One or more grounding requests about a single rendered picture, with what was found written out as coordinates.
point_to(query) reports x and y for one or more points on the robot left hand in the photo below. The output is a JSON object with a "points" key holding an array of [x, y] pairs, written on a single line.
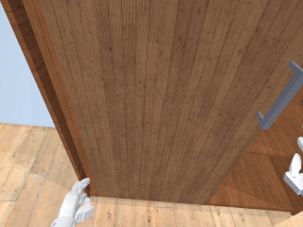
{"points": [[72, 201]]}

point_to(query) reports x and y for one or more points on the robot left forearm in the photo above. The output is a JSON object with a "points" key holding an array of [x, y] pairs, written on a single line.
{"points": [[64, 221]]}

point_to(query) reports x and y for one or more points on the wardrobe door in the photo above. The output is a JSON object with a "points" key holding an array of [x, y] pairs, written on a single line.
{"points": [[166, 92], [39, 25]]}

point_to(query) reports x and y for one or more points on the handle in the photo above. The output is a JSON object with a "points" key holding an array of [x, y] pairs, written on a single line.
{"points": [[284, 98]]}

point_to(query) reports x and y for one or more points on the robot right hand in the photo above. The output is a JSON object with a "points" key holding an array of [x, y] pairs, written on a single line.
{"points": [[292, 177]]}

